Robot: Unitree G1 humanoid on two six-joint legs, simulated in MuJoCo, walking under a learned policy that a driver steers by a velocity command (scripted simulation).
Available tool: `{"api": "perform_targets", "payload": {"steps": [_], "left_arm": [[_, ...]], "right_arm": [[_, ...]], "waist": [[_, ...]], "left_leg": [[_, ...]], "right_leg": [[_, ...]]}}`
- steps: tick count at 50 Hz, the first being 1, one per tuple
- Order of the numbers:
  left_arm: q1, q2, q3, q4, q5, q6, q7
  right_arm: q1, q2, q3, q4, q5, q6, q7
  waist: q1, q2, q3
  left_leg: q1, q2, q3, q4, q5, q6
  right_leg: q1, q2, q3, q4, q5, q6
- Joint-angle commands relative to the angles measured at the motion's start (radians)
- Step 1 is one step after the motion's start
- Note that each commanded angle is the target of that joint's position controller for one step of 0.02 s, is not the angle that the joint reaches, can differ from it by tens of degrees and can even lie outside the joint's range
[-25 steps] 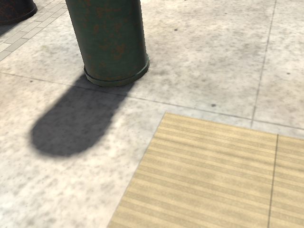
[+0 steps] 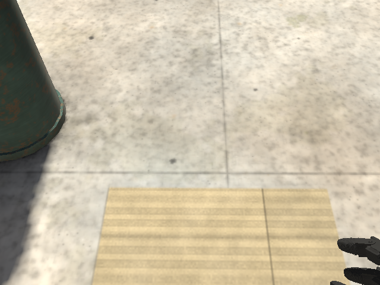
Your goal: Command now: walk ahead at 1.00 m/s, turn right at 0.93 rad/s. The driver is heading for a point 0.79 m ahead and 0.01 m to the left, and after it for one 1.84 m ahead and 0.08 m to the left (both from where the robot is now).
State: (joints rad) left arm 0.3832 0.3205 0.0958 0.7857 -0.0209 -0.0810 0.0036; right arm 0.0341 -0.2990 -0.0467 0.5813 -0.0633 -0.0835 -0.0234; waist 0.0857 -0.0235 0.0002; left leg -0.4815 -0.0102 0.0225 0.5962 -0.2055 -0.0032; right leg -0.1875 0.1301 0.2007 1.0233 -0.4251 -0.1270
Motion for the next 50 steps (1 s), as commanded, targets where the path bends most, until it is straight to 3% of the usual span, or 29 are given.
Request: {"api": "perform_targets", "payload": {"steps": [1, 3, 4, 7, 9, 10, 12, 14, 16, 18, 19, 20, 21, 22, 23, 26, 30, 35, 37, 39, 40, 41, 42, 43, 44, 45, 46, 48, 50], "left_arm": [[-0.179, 0.115, -0.003, -0.160, 0.034, 0.008, -0.025], [-0.240, 0.052, -0.022, -0.196, 0.062, 0.034, -0.061], [-0.273, 0.009, -0.032, -0.228, 0.060, 0.049, -0.069], [-0.336, 0.013, -0.042, -0.288, 0.069, 0.078, -0.084], [-0.350, -0.006, -0.055, -0.301, 0.076, 0.082, -0.095], [-0.356, -0.011, -0.066, -0.318, 0.070, 0.078, -0.104], [-0.384, -0.007, -0.072, -0.286, 0.053, 0.070, -0.117], [-0.376, 0.000, -0.075, -0.258, 0.045, 0.064, -0.111], [-0.269, 0.019, -0.067, -0.229, 0.056, 0.047, -0.093], [0.087, 0.127, -0.010, -0.112, 0.073, 0.044, -0.053], [0.053, 0.222, 0.017, -0.100, 0.083, 0.049, -0.029], [0.028, 0.283, 0.028, -0.161, 0.081, 0.047, -0.018], [0.052, 0.226, 0.031, -0.144, 0.061, 0.048, -0.010], [0.020, 0.189, 0.018, -0.100, 0.061, 0.034, -0.001], [-0.019, 0.130, 0.004, -0.088, 0.072, 0.016, -0.003], [-0.045, 0.023, -0.032, -0.059, 0.056, -0.025, -0.007], [-0.025, 0.010, -0.039, -0.014, 0.039, -0.060, -0.021], [0.007, 0.048, -0.045, 0.013, 0.028, -0.078, -0.004], [0.016, 0.115, -0.031, 0.010, 0.035, -0.066, 0.019], [-0.043, 0.174, -0.012, -0.011, 0.057, -0.026, 0.044], [-0.112, 0.193, -0.004, -0.037, 0.070, -0.004, 0.048], [-0.157, 0.179, -0.003, -0.039, 0.068, 0.007, 0.037], [-0.191, -0.023, -0.056, -0.086, 0.090, -0.014, 0.012], [-0.047, -0.033, -0.076, -0.196, 0.045, -0.033, 0.001], [-0.106, 0.031, -0.082, -0.191, 0.063, -0.058, 0.002], [-0.161, 0.061, -0.078, -0.189, 0.062, -0.067, -0.001], [-0.204, 0.050, -0.083, -0.200, 0.077, -0.059, 0.001], [-0.197, 0.033, -0.096, -0.200, 0.102, -0.008, 0.000], [-0.253, 0.021, -0.105, -0.234, 0.102, 0.022, -0.004]], "right_arm": [[0.229, -0.074, -0.039, 0.007, 0.003, -0.020, -0.004], [0.307, -0.074, -0.023, 0.082, -0.004, -0.034, -0.012], [0.337, -0.053, -0.015, 0.109, 0.005, -0.046, -0.006], [0.337, -0.062, -0.011, 0.155, 0.030, -0.074, 0.006], [0.320, -0.062, -0.002, 0.181, 0.029, -0.074, 0.010], [0.314, -0.075, -0.001, 0.187, 0.022, -0.075, 0.012], [0.338, -0.062, 0.007, 0.207, 0.033, -0.059, 0.017], [0.403, -0.132, -0.002, 0.224, 0.039, -0.061, 0.015], [0.420, -0.235, -0.024, 0.223, 0.042, -0.043, 0.005], [0.356, -0.254, -0.034, 0.205, 0.041, -0.012, -0.002], [0.416, -0.101, -0.009, 0.180, 0.024, -0.009, 0.007], [0.510, -0.055, 0.011, 0.111, 0.091, -0.015, 0.009], [0.344, -0.121, -0.002, 0.090, 0.081, -0.025, 0.009], [0.324, -0.088, 0.006, 0.087, 0.084, -0.027, 0.016], [0.315, -0.066, 0.013, 0.102, 0.069, -0.020, 0.022], [0.373, -0.026, 0.015, 0.142, 0.044, 0.044, 0.050], [0.171, 0.003, 0.020, 0.087, 0.048, 0.062, 0.065], [0.039, 0.004, 0.031, 0.063, 0.054, 0.040, 0.098], [0.097, -0.028, 0.023, 0.080, 0.055, 0.040, 0.102], [0.341, -0.106, -0.007, 0.145, 0.058, 0.047, 0.088], [0.567, -0.159, -0.035, 0.212, 0.055, 0.051, 0.076], [0.680, -0.204, -0.067, 0.242, 0.059, 0.059, 0.055], [0.576, -0.239, -0.078, 0.248, 0.075, 0.073, 0.042], [0.480, -0.325, -0.095, 0.184, 0.043, 0.080, 0.036], [0.437, -0.251, -0.089, 0.145, 0.041, 0.079, 0.030], [0.418, -0.176, -0.072, 0.164, 0.041, 0.074, 0.023], [0.404, -0.151, -0.064, 0.179, 0.047, 0.061, 0.024], [0.380, -0.134, -0.050, 0.178, 0.055, 0.032, 0.020], [0.376, -0.152, -0.050, 0.170, 0.063, 0.008, 0.026]], "waist": [[-0.184, 0.112, -0.208], [-0.167, 0.071, -0.090], [-0.148, 0.061, -0.034], [-0.085, 0.076, 0.045], [-0.051, 0.089, 0.096], [-0.027, 0.111, 0.136], [-0.043, 0.062, 0.195], [-0.057, 0.058, 0.124], [0.021, 0.145, 0.057], [0.207, 0.121, -0.122], [0.076, -0.079, -0.161], [0.010, -0.204, -0.417], [0.078, 0.007, -0.369], [0.013, 0.016, -0.164], [-0.030, 0.095, -0.065], [-0.119, 0.033, 0.018], [-0.105, -0.019, 0.145], [-0.082, 0.024, 0.126], [-0.122, -0.053, 0.048], [-0.263, -0.111, -0.083], [-0.372, -0.105, -0.171], [-0.433, -0.015, -0.177], [-0.281, 0.273, -0.056], [-0.153, 0.355, -0.299], [-0.187, 0.116, -0.258], [-0.146, -0.034, -0.095], [-0.108, -0.091, -0.022], [-0.052, -0.104, 0.049], [-0.051, -0.075, 0.078]], "left_leg": [[0.694, 0.363, -0.514, -0.303, -0.391, 0.162], [0.586, 0.325, -0.347, -0.322, -0.199, 0.143], [0.537, 0.337, -0.299, -0.331, -0.129, 0.135], [0.483, 0.354, -0.161, -0.401, 0.069, 0.103], [0.358, 0.281, 0.027, -0.466, 0.208, 0.072], [0.288, 0.282, 0.083, -0.497, 0.263, 0.069], [0.230, 0.208, 0.215, -0.525, 0.470, 0.053], [0.316, 0.217, 0.229, -0.474, 1.021, 0.065], [0.429, 0.266, 0.214, -0.218, 1.329, 0.082], [0.300, 0.232, 0.216, 0.324, 1.161, 0.090], [0.004, 0.102, 0.165, 0.777, -0.063, 0.077], [-0.223, -0.018, -0.061, 1.087, -0.320, 0.076], [-0.267, 0.011, -0.137, 1.068, -0.163, 0.089], [-0.292, 0.045, -0.113, 0.988, -0.105, 0.088], [-0.262, 0.092, -0.114, 0.899, -0.079, 0.089], [-0.135, 0.143, -0.143, 0.776, -0.074, 0.075], [-0.270, 0.143, -0.081, 0.538, 0.109, 0.074], [-0.114, 0.052, 0.122, 0.164, 0.396, 0.135], [-0.025, -0.028, 0.178, 0.111, 0.360, 0.162], [0.213, -0.107, 0.183, 0.129, 0.214, 0.187], [0.431, -0.112, 0.122, 0.116, 0.136, 0.224], [0.585, -0.074, 0.023, 0.024, 0.069, 0.276], [0.667, 0.026, -0.180, 0.123, 0.267, 0.298], [0.905, 0.213, -0.733, -0.131, -0.007, 0.530], [0.843, 0.258, -0.897, -0.341, -0.242, 0.498], [0.646, 0.234, -0.827, -0.386, -0.284, 0.431], [0.484, 0.190, -0.732, -0.380, -0.195, 0.392], [0.251, 0.104, -0.570, -0.384, -0.057, 0.368], [0.126, 0.045, -0.475, -0.418, 0.014, 0.360]], "right_leg": [[-0.589, -0.124, -0.114, 0.315, 0.157, 0.013], [-0.636, -0.162, -0.111, 0.346, 0.155, 0.026], [-0.692, -0.191, -0.114, 0.344, 0.144, 0.032], [-0.776, -0.239, -0.084, 0.303, 0.175, 0.053], [-0.704, -0.215, -0.136, 0.215, 0.258, 0.053], [-0.628, -0.228, -0.153, 0.099, 0.326, 0.044], [-0.470, -0.166, -0.269, -0.091, 0.408, 0.011], [-0.295, -0.062, -0.369, -0.147, 0.432, -0.031], [-0.164, -0.015, -0.369, -0.235, 0.284, -0.065], [0.304, -0.007, -0.286, -0.427, 0.295, -0.099], [0.512, -0.231, 0.003, -0.355, 0.214, -0.096], [0.708, -0.514, 0.544, -0.499, 0.239, -0.216], [0.583, -0.458, 0.502, -0.634, 0.134, -0.183], [0.391, -0.450, 0.387, -0.683, 0.115, -0.166], [0.224, -0.428, 0.301, -0.718, 0.135, -0.137], [-0.040, -0.378, 0.092, -0.824, 0.165, -0.091], [-0.044, -0.279, -0.218, -0.934, 0.482, 0.004], [0.098, -0.245, -0.431, -0.972, 0.943, 0.082], [0.249, -0.277, -0.452, -0.833, 1.353, 0.110], [0.286, -0.313, -0.441, -0.498, 1.625, 0.119], [0.205, -0.324, -0.418, -0.204, 1.595, 0.110], [0.050, -0.223, -0.434, 0.231, 1.130, 0.105], [-0.364, -0.039, -0.364, 0.621, -0.023, 0.115], [-0.653, -0.021, -0.149, 0.789, -0.105, 0.138], [-0.705, -0.083, -0.087, 0.693, 0.003, 0.112], [-0.677, -0.137, -0.082, 0.550, 0.085, 0.109], [-0.618, -0.174, -0.091, 0.446, 0.090, 0.119], [-0.516, -0.218, -0.105, 0.336, 0.065, 0.151], [-0.469, -0.247, -0.142, 0.159, 0.074, 0.176]]}}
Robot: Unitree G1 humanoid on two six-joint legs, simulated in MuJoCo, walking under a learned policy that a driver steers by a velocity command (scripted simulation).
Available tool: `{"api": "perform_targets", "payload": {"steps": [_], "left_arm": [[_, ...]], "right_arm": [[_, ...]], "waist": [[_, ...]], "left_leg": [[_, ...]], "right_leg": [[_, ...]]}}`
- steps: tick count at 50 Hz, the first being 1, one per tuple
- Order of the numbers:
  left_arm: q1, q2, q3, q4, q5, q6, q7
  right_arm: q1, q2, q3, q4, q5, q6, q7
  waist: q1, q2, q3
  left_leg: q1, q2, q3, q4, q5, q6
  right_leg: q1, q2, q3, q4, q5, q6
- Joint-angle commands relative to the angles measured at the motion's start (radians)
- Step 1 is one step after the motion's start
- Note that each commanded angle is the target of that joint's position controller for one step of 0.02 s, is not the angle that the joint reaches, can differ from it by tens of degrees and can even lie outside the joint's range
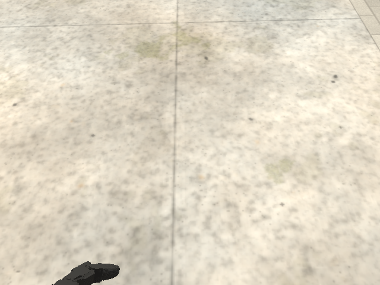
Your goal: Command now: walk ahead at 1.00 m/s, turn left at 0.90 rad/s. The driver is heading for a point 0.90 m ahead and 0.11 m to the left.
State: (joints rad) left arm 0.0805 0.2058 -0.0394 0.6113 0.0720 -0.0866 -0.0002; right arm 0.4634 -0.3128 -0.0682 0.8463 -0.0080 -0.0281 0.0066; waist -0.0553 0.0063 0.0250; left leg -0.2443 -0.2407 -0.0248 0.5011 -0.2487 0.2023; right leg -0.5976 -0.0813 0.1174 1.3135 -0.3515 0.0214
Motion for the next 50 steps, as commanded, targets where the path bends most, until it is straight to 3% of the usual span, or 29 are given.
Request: {"api": "perform_targets", "payload": {"steps": [1, 4, 8, 10, 11, 12, 13, 14, 15, 16, 17, 19, 22, 25, 28, 31, 33, 34, 35, 36, 37, 38, 39, 40, 42, 43, 45, 47, 50], "left_arm": [[-0.021, 0.131, 0.024, -0.091, 0.001, 0.029, -0.006], [-0.155, 0.099, 0.008, -0.130, -0.023, 0.021, -0.020], [-0.209, 0.120, 0.012, -0.149, -0.039, 0.008, -0.014], [-0.090, 0.180, 0.038, -0.116, -0.040, 0.001, 0.001], [0.067, 0.231, 0.063, -0.079, -0.050, -0.004, 0.014], [0.302, 0.284, 0.091, -0.025, -0.048, -0.009, 0.032], [0.508, 0.342, 0.116, 0.012, -0.020, -0.010, 0.053], [0.376, 0.413, 0.134, -0.006, 0.004, -0.005, 0.042], [0.253, 0.293, 0.128, -0.033, -0.007, 0.006, 0.034], [0.205, 0.213, 0.108, -0.027, -0.018, 0.010, 0.030], [0.215, 0.179, 0.101, 0.004, -0.015, 0.011, 0.025], [0.282, 0.154, 0.093, 0.081, -0.021, -0.004, 0.023], [0.325, 0.118, 0.083, 0.148, -0.046, -0.035, 0.000], [0.280, 0.160, 0.088, 0.162, -0.037, -0.052, -0.007], [0.341, 0.197, 0.091, 0.201, -0.046, -0.051, -0.011], [0.427, 0.277, 0.101, 0.240, -0.043, -0.035, 0.002], [0.411, 0.339, 0.110, 0.246, -0.045, -0.010, 0.021], [0.372, 0.343, 0.109, 0.233, -0.052, 0.001, 0.025], [0.419, 0.231, 0.089, 0.206, -0.039, 0.005, 0.015], [0.512, 0.142, 0.069, 0.148, -0.080, -0.001, 0.000], [0.323, 0.237, 0.090, 0.114, -0.078, -0.010, 0.009], [0.282, 0.200, 0.082, 0.100, -0.087, -0.015, 0.009], [0.295, 0.172, 0.074, 0.120, -0.076, -0.011, 0.008], [0.326, 0.153, 0.072, 0.139, -0.061, 0.006, 0.005], [0.371, 0.126, 0.073, 0.162, -0.040, 0.040, -0.008], [0.364, 0.111, 0.070, 0.155, -0.037, 0.047, -0.017], [0.276, 0.086, 0.065, 0.128, -0.039, 0.042, -0.023], [0.198, 0.063, 0.050, 0.118, -0.048, 0.029, -0.027], [0.184, 0.081, 0.052, 0.136, -0.049, 0.022, -0.022]], "right_arm": [[-0.053, -0.142, -0.030, -0.096, 0.009, -0.051, -0.004], [-0.021, -0.144, -0.036, -0.085, 0.020, -0.049, 0.001], [0.015, -0.172, -0.052, -0.073, 0.016, -0.043, -0.002], [-0.028, -0.207, -0.060, -0.085, 0.012, -0.048, -0.007], [-0.071, -0.244, -0.067, -0.095, 0.004, -0.052, -0.003], [-0.141, -0.232, -0.064, -0.114, -0.003, -0.064, 0.003], [-0.150, -0.077, -0.024, -0.143, -0.012, -0.075, 0.002], [-0.009, -0.013, 0.007, -0.210, 0.047, -0.067, 0.006], [-0.088, -0.104, 0.003, -0.167, 0.008, -0.046, -0.007], [-0.173, -0.130, -0.006, -0.172, -0.012, -0.035, 0.003], [-0.216, -0.122, -0.005, -0.177, -0.021, -0.025, 0.015], [-0.268, -0.062, 0.010, -0.218, -0.034, 0.001, 0.047], [-0.348, -0.007, 0.036, -0.287, -0.037, 0.022, 0.065], [-0.415, -0.025, 0.048, -0.330, -0.033, 0.019, 0.071], [-0.525, -0.017, 0.065, -0.341, -0.031, 0.006, 0.091], [-0.530, -0.036, 0.063, -0.326, -0.034, -0.009, 0.079], [-0.281, -0.093, 0.035, -0.250, -0.045, -0.014, 0.055], [-0.076, -0.133, 0.012, -0.184, -0.047, -0.017, 0.037], [-0.022, -0.214, -0.015, -0.155, -0.057, -0.014, 0.015], [-0.046, -0.284, -0.029, -0.190, -0.057, -0.014, 0.002], [-0.032, -0.240, -0.035, -0.178, -0.034, -0.013, -0.010], [-0.078, -0.203, -0.022, -0.138, -0.028, -0.028, -0.018], [-0.116, -0.142, -0.009, -0.120, -0.026, -0.044, -0.012], [-0.158, -0.096, 0.005, -0.118, -0.020, -0.055, -0.010], [-0.165, -0.037, 0.028, -0.096, -0.001, -0.070, -0.004], [-0.183, -0.053, 0.027, -0.088, 0.003, -0.073, -0.005], [-0.183, -0.054, 0.029, -0.065, 0.008, -0.082, 0.001], [-0.192, -0.050, 0.030, -0.051, 0.013, -0.085, 0.004], [-0.125, -0.070, 0.024, -0.010, 0.021, -0.093, 0.000]], "waist": [[0.071, -0.082, 0.077], [-0.003, -0.012, 0.065], [-0.052, 0.047, 0.014], [0.010, 0.048, -0.074], [0.104, 0.051, -0.164], [0.233, 0.041, -0.267], [0.274, -0.138, -0.397], [0.117, -0.485, -0.519], [0.133, -0.256, -0.351], [0.135, -0.136, -0.220], [0.129, -0.036, -0.139], [0.101, -0.068, -0.048], [0.064, -0.081, 0.006], [0.018, -0.082, 0.062], [0.052, -0.022, 0.128], [0.040, -0.087, 0.079], [-0.100, -0.155, -0.091], [-0.205, -0.143, -0.178], [-0.142, 0.002, -0.278], [-0.043, 0.193, -0.462], [-0.117, 0.017, -0.390], [-0.049, 0.016, -0.179], [0.010, -0.050, -0.068], [0.065, -0.059, -0.034], [0.115, -0.006, -0.026], [0.133, 0.030, -0.026], [0.132, 0.057, 0.012], [0.102, 0.081, 0.011], [0.075, 0.067, -0.033]], "left_leg": [[-0.150, 0.252, -0.396, -0.346, 0.117, 0.145], [-0.120, 0.192, -0.331, -0.315, 0.351, 0.067], [0.082, 0.229, -0.377, -0.222, 0.581, 0.019], [0.124, 0.229, -0.392, -0.065, 0.795, -0.025], [0.114, 0.225, -0.390, 0.119, 0.837, -0.045], [-0.001, 0.195, -0.360, 0.365, 0.749, -0.060], [-0.174, 0.139, -0.263, 0.712, 0.087, -0.053], [-0.434, 0.072, -0.149, 0.944, -0.263, -0.087], [-0.535, 0.175, -0.118, 0.972, -0.132, -0.074], [-0.539, 0.217, -0.089, 0.924, -0.048, -0.082], [-0.524, 0.249, -0.073, 0.894, -0.027, -0.089], [-0.526, 0.301, -0.072, 0.862, -0.037, -0.095], [-0.581, 0.331, -0.079, 0.816, -0.008, -0.098], [-0.537, 0.303, -0.067, 0.616, 0.142, -0.106], [-0.351, 0.253, 0.086, 0.324, 0.259, -0.075], [-0.238, 0.158, 0.178, 0.219, 0.161, -0.027], [0.045, 0.101, 0.152, 0.180, 0.034, 0.010], [0.299, 0.119, 0.096, 0.070, 0.062, 0.034], [0.562, 0.338, -0.172, 0.106, -0.140, 0.035], [0.789, 0.653, -0.739, -0.030, -0.195, 0.130], [0.690, 0.595, -0.705, -0.134, 0.017, 0.114], [0.506, 0.571, -0.513, -0.133, 0.326, 0.114], [0.328, 0.533, -0.385, -0.134, 0.593, 0.098], [0.209, 0.491, -0.279, -0.143, 0.716, 0.069], [0.092, 0.450, -0.162, -0.199, 0.857, 0.033], [0.069, 0.436, -0.127, -0.231, 0.867, 0.049], [0.024, 0.348, -0.006, -0.248, 0.982, 0.003], [-0.005, 0.277, 0.071, -0.268, 0.879, -0.025], [0.094, 0.313, 0.053, -0.218, 0.848, -0.063]], "right_leg": [[-0.042, -0.038, -0.082, -0.236, 0.079, 0.037], [0.052, 0.006, -0.124, -0.530, 0.375, 0.034], [0.118, 0.071, -0.118, -0.735, 0.440, 0.003], [0.326, 0.123, -0.107, -0.792, 0.352, -0.015], [0.496, 0.123, -0.090, -0.789, 0.271, -0.026], [0.750, 0.056, -0.052, -0.748, 0.179, -0.044], [0.984, -0.197, 0.189, -0.748, -0.168, -0.064], [1.086, -0.427, 0.810, -1.002, -0.387, -0.177], [0.940, -0.355, 0.757, -1.047, -0.553, -0.181], [0.806, -0.306, 0.550, -1.028, -0.420, -0.165], [0.698, -0.271, 0.409, -1.031, -0.223, -0.155], [0.575, -0.225, 0.211, -1.059, -0.026, -0.132], [0.510, -0.203, 0.042, -1.116, 0.207, -0.112], [0.420, -0.151, -0.144, -1.202, 0.364, -0.107], [0.378, -0.122, -0.277, -1.319, 0.519, -0.107], [0.584, -0.155, -0.323, -1.172, 1.168, -0.111], [0.620, -0.191, -0.324, -0.795, 1.429, -0.111], [0.506, -0.165, -0.338, -0.502, 1.319, -0.105], [0.244, -0.078, -0.296, -0.112, 0.447, -0.101], [-0.081, 0.081, -0.126, 0.242, -0.176, -0.085], [-0.175, 0.069, -0.025, 0.263, -0.047, -0.096], [-0.191, 0.036, -0.050, 0.200, 0.016, -0.083], [-0.133, 0.009, -0.061, 0.108, 0.014, -0.070], [-0.057, -0.007, -0.054, 0.035, -0.001, -0.057], [0.053, -0.008, -0.065, -0.105, -0.007, -0.036], [0.056, 0.009, -0.085, -0.157, 0.002, -0.024], [0.084, 0.030, -0.144, -0.354, 0.127, -0.034], [0.186, 0.063, -0.208, -0.606, 0.350, -0.041], [0.288, 0.114, -0.215, -0.736, 0.549, -0.069]]}}
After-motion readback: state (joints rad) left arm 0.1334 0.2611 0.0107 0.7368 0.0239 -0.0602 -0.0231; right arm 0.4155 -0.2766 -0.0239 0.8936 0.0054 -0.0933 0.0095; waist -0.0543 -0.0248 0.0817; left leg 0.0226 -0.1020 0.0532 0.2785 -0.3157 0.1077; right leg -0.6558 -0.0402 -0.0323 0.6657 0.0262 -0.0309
